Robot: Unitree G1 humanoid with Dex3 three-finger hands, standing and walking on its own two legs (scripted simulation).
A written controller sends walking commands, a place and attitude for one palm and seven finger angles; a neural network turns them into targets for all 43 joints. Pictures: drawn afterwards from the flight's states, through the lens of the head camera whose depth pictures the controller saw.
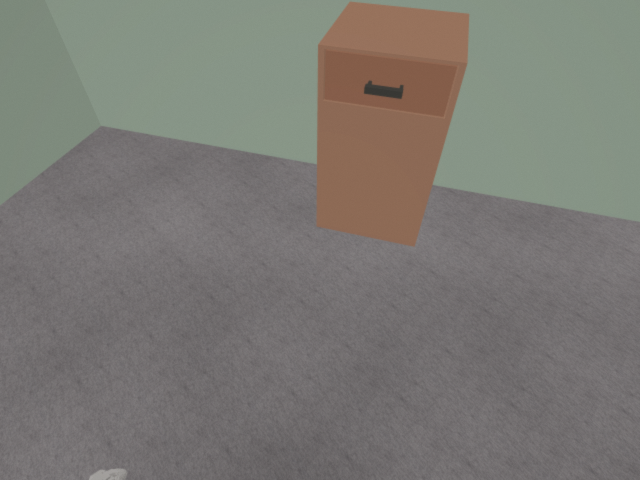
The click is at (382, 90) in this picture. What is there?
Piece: drawer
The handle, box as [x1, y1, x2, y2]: [364, 81, 403, 98]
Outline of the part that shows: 364,87 364,93 400,98 403,85 400,85 399,88 372,85 371,81 368,81 368,83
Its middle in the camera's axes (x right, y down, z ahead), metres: +0.19 -0.46 +1.19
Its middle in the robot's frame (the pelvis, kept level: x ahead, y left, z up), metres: +1.21 -0.13 -0.07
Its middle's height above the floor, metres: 0.70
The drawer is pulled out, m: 0.00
